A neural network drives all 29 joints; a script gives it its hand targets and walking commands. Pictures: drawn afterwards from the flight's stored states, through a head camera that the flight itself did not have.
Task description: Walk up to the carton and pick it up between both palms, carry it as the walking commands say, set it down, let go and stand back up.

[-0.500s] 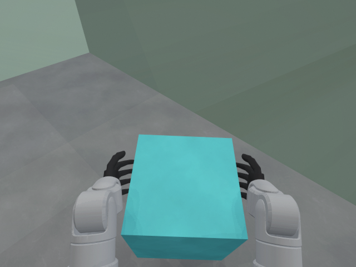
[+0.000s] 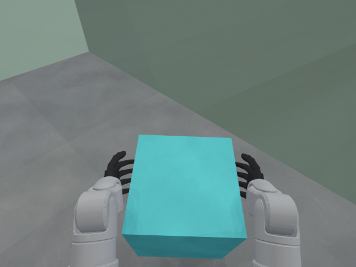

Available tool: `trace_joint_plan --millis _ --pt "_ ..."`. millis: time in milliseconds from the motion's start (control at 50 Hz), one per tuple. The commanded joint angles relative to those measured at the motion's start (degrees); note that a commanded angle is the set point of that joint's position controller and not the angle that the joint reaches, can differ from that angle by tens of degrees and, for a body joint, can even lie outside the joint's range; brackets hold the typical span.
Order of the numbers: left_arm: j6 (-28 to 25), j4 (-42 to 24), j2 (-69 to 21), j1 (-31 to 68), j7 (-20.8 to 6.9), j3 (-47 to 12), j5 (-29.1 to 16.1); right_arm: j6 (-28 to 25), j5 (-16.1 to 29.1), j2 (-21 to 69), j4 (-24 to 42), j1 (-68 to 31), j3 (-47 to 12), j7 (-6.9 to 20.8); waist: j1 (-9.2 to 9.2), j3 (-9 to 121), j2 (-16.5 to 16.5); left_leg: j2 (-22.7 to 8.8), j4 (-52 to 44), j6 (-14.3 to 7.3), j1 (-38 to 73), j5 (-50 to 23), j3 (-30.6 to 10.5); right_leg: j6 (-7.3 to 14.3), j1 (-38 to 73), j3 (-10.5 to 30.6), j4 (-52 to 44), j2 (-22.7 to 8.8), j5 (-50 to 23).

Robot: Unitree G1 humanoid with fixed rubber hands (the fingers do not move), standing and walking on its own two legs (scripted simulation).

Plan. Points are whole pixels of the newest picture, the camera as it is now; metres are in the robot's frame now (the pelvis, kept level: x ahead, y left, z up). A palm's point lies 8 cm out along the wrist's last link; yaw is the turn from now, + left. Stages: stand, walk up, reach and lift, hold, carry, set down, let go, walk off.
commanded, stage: carry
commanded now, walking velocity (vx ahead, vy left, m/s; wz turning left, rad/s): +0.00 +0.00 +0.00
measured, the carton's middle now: (182, 200) +0.28 +0.00 +0.02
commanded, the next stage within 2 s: none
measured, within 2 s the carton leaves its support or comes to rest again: neither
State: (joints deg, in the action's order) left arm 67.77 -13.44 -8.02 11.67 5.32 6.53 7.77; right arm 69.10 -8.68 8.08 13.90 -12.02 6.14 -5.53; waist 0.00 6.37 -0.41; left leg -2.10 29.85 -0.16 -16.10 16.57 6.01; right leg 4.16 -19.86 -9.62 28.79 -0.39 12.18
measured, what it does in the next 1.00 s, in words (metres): stands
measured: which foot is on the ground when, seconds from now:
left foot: down 0.00-1.00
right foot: down 0.00-1.00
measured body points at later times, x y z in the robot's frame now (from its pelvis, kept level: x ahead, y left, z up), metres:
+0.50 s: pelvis +0.00 +0.00 +0.00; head -0.01 +0.00 +0.45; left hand +0.29 +0.15 +0.08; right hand +0.29 -0.15 +0.07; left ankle -0.01 +0.11 -0.73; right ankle +0.03 -0.07 -0.73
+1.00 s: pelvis +0.00 +0.01 +0.00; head -0.01 +0.01 +0.45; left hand +0.29 +0.16 +0.07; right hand +0.29 -0.14 +0.07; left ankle -0.01 +0.11 -0.73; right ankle +0.04 -0.07 -0.73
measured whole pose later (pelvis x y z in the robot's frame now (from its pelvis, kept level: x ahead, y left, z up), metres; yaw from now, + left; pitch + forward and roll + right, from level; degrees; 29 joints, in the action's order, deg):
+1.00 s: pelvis +0.00 +0.01 +0.00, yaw +0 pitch +3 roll +0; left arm 63.3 -10.3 -7.9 11.0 5.0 6.4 8.0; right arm 64.8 -8.9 8.0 11.0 -11.3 6.0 -5.4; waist -0.2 5.9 -0.5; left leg -1.8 30.1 -0.9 -15.3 17.3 6.7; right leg 3.1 -19.3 -8.9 29.0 -1.0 12.5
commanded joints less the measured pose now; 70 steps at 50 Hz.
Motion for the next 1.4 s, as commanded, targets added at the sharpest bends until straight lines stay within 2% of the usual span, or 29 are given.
trace_joint_plan --millis 0,820,1380 --pt "-0.6 -3.2 -51.7 26.6 -14.4 -37.9 -22.8 -1.3 23.1 52.4 3.6 -27.0 -38.0 14.1 -0.06 13.2 0.6 -6.3 -4.2 -1.3 1.6 -6.2 -6.0 -0.4 9.0 9.7 -4.3 -9.3 -12.1" --pt "-4.8 -0.7 -49.5 25.1 -13.7 -35.7 -20.4 -5.4 20.9 49.8 1.7 -25.6 -35.9 13.6 -0.17 13.0 0.3 -6.7 -4.4 -1.7 2.4 -7.9 -6.0 -0.8 9.2 9.4 -3.3 -8.9 -12.6" --pt "-4.2 -1.7 -49.3 24.7 -13.6 -36.4 -20.9 -4.9 21.5 49.3 2.6 -25.3 -36.4 13.6 -0.16 12.6 0.1 -6.8 -4.4 -1.8 2.8 -9.5 -6.0 -1.2 8.9 9.0 -2.9 -8.7 -11.9"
